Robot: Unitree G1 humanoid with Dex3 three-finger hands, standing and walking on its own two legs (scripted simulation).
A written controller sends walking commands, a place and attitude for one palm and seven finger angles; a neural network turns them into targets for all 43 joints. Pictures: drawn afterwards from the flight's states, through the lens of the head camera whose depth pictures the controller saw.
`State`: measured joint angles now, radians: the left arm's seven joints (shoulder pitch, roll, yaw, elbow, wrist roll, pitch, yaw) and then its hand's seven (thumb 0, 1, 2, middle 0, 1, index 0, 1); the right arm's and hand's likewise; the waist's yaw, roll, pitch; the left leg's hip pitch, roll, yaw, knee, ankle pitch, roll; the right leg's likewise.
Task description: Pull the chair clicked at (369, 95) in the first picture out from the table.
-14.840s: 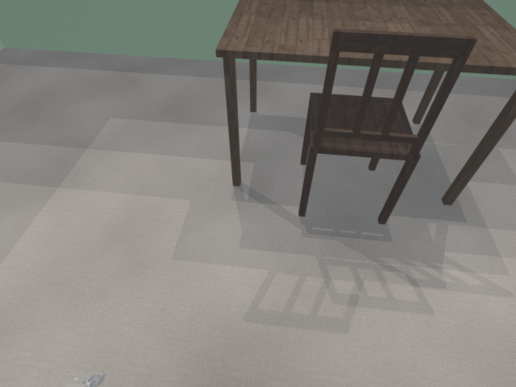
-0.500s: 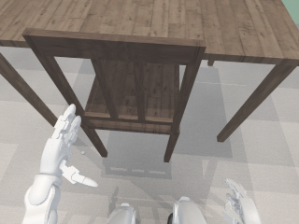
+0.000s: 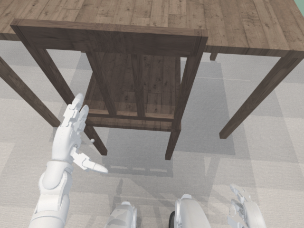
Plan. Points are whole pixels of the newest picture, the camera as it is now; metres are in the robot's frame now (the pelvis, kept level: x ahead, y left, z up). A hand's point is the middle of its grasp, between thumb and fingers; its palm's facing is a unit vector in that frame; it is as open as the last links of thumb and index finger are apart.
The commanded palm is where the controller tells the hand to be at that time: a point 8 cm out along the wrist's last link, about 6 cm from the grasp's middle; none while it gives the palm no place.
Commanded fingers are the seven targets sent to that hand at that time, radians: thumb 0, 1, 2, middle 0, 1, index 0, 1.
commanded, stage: aim the fingers beside a spindle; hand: left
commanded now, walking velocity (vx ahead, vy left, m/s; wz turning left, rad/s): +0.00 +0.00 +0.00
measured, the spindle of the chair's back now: (104, 87) +0.50 +0.16 +0.01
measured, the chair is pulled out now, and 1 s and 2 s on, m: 0.00 0.00 0.00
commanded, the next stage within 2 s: push the fingers through the gap in 0.92 s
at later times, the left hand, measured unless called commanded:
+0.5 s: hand (100, 131) +0.36 +0.15 +0.01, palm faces -0.07 -1.00 -0.03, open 17.0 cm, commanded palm +0.33 +0.21 +0.01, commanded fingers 0.00 -0.50 0.30 -0.06 -0.08 -0.06 -0.08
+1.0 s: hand (101, 132) +0.35 +0.15 +0.01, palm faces -0.07 -1.00 -0.04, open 17.0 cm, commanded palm +0.33 +0.20 +0.01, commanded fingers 0.00 -0.50 0.30 -0.06 -0.08 -0.06 -0.08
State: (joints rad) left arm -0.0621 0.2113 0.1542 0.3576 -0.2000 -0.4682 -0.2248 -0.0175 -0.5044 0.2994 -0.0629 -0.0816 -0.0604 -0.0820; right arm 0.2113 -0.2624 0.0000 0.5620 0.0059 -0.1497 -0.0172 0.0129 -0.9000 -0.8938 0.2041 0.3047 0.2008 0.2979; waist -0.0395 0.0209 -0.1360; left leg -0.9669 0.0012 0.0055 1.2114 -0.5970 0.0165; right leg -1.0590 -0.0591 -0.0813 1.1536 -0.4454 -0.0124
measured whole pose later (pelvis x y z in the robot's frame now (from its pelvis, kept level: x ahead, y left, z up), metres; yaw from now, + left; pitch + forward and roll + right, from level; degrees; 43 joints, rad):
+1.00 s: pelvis -0.01 +0.01 -0.01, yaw +0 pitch +22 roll -1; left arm -0.21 0.19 0.13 0.48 -0.16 -0.49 -0.15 -0.02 -0.50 0.30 -0.06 -0.08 -0.06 -0.08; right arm 0.20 -0.26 0.00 0.56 0.00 -0.08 0.00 0.01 -0.90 -0.89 0.20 0.30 0.20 0.30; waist -0.05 0.02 -0.14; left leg -1.05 0.00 0.02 1.27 -0.61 0.03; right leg -1.14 -0.06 -0.07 1.20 -0.45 0.00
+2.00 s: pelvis -0.01 +0.01 -0.02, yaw -1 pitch +26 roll -2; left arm -0.66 0.29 0.28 0.93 -0.11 -0.53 -0.16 -0.02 -0.51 0.30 -0.06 -0.08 -0.06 -0.08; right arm 0.27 -0.27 0.01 0.62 -0.02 -0.03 0.01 0.01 -0.90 -0.89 0.20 0.30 0.20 0.30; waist -0.12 0.03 -0.13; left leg -1.13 0.00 0.02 1.29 -0.60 0.04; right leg -1.22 -0.05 -0.06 1.21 -0.43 0.00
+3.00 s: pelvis -0.01 +0.01 -0.02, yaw -2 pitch +27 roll -2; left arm -0.72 0.31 0.30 0.98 -0.09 -0.54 -0.15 -0.02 -0.50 0.30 -0.17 -0.42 -0.17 -0.42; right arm 0.27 -0.26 0.01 0.60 -0.03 0.03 0.03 0.01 -0.90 -0.89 0.20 0.30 0.20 0.30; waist -0.14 0.03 -0.13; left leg -1.15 0.01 0.02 1.29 -0.61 0.03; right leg -1.23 -0.04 -0.06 1.20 -0.43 0.00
